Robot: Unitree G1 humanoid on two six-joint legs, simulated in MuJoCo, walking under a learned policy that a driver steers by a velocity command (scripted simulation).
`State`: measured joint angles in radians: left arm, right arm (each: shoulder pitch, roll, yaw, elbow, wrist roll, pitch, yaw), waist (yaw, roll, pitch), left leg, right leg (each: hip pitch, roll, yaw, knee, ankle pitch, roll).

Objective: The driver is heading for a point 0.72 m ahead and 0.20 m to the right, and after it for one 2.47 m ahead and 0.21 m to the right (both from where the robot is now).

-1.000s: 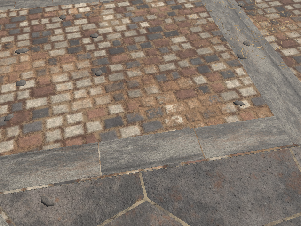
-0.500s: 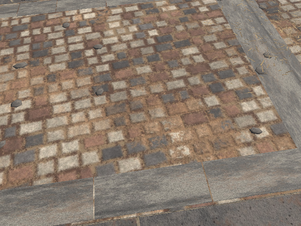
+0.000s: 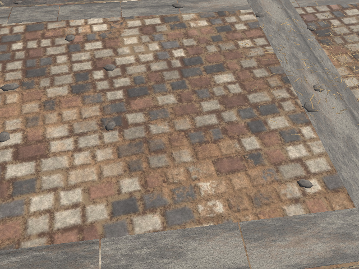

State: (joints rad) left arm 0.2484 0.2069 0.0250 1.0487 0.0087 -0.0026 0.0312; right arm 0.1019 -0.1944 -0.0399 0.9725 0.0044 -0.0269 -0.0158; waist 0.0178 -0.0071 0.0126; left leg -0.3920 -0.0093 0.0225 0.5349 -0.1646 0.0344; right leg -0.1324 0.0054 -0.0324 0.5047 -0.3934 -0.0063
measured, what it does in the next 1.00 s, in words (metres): walks ahead, turning right: right foot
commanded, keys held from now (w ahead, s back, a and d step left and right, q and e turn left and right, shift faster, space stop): no key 0.08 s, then w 0.34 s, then w+e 0.58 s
